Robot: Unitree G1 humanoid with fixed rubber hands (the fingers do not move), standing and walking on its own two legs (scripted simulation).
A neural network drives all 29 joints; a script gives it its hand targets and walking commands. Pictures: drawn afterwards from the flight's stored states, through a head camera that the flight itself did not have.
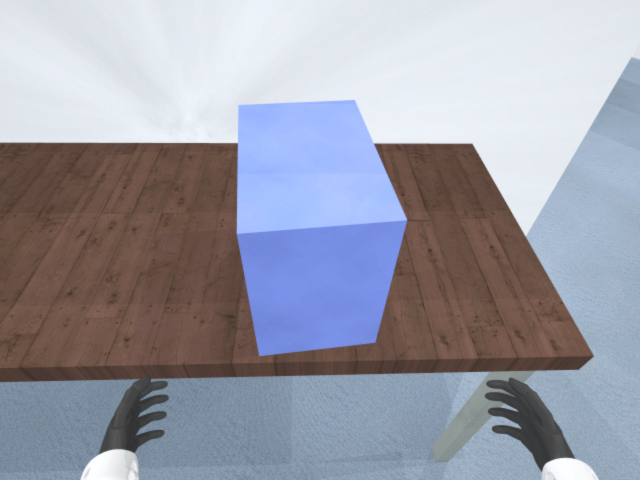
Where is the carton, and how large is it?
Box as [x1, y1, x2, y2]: [237, 100, 406, 355]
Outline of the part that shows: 354,100 238,105 237,237 259,355 360,344 375,341 401,242 406,218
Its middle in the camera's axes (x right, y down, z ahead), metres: -0.02 -0.02 +0.60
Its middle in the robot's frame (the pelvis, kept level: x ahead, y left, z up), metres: +0.46 +0.05 +0.06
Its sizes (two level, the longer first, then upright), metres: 0.280 0.182 0.265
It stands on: a table, 0.71 m high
